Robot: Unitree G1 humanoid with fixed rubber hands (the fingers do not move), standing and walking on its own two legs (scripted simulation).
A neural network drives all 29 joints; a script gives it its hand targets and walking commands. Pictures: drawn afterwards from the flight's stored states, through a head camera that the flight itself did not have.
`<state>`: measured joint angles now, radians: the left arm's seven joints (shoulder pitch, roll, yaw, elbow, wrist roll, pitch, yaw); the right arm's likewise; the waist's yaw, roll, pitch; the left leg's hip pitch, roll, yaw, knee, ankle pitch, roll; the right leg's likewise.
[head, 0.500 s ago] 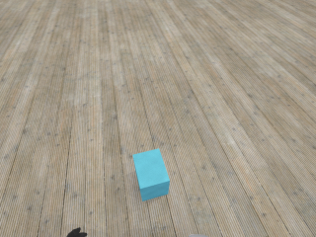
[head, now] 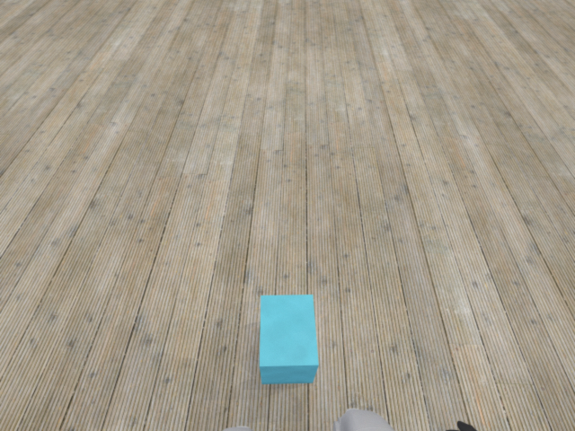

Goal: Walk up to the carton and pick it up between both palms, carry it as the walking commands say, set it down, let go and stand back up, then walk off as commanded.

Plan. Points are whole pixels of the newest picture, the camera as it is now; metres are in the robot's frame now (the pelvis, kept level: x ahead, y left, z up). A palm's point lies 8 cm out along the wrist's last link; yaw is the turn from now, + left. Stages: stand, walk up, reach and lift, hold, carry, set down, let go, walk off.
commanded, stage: walk up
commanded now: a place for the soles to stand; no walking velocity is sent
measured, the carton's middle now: (287, 339) +0.46 +0.00 -0.65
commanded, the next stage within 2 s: reach and lift in 1.88 s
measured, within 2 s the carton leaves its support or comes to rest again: neither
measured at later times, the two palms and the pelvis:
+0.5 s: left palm out of the picture +0.10 +0.21 -0.10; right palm (501, 427) +0.14 -0.29 -0.11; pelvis +0.01 -0.05 +0.01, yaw +6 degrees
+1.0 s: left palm out of the picture +0.04 +0.24 -0.11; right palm (486, 409) +0.16 -0.27 -0.10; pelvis +0.02 -0.04 +0.00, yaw +10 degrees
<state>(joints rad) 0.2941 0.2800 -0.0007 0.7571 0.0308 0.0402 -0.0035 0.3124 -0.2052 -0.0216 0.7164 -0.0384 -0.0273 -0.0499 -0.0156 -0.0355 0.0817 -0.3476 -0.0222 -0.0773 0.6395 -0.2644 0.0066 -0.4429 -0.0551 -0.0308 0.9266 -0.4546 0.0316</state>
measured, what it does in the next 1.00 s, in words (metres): steps on the spot: right foot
